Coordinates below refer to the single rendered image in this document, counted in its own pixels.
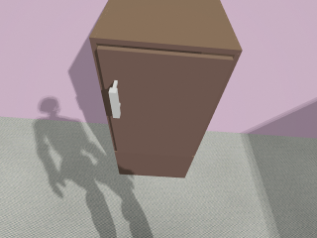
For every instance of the cupboard door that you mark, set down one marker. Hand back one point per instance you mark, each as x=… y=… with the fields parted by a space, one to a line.
x=165 y=98

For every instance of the handle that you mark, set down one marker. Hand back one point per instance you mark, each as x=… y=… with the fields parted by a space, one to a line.
x=114 y=100

